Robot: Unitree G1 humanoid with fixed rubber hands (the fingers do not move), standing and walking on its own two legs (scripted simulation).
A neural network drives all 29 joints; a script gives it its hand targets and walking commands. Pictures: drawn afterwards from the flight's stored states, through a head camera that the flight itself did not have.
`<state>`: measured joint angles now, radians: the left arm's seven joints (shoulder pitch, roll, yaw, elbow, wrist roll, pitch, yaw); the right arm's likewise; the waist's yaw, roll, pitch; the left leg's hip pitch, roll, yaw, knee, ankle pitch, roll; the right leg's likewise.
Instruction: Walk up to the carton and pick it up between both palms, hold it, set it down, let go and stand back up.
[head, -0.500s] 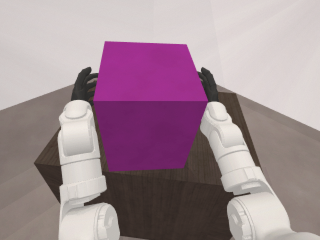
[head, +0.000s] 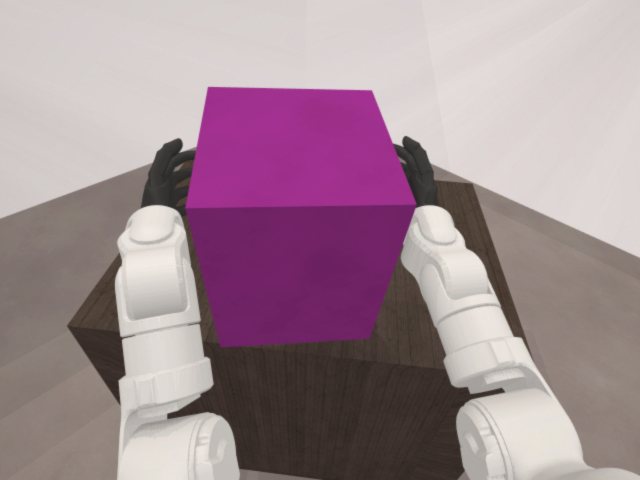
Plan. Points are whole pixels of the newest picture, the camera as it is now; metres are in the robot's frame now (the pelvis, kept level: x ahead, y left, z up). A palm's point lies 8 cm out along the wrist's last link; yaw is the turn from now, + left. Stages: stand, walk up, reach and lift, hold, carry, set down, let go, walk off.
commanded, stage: hold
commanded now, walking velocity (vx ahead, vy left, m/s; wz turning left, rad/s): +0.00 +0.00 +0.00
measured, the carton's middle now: (294, 221) +0.39 +0.01 +0.16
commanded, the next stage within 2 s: none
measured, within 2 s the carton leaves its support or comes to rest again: neither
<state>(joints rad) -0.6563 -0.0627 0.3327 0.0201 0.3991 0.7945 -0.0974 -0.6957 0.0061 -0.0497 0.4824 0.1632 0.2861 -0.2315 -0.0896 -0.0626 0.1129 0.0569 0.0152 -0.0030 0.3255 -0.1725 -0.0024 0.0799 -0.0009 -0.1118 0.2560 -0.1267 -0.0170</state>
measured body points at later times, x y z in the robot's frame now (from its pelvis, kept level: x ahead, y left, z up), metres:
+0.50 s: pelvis +0.00 +0.00 +0.00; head -0.05 +0.02 +0.45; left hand +0.37 +0.15 +0.22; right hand +0.37 -0.14 +0.21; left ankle +0.02 +0.12 -0.75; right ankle +0.03 -0.11 -0.75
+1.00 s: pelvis +0.00 +0.00 +0.00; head -0.05 +0.03 +0.45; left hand +0.37 +0.16 +0.21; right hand +0.37 -0.14 +0.20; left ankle +0.02 +0.12 -0.75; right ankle +0.03 -0.11 -0.75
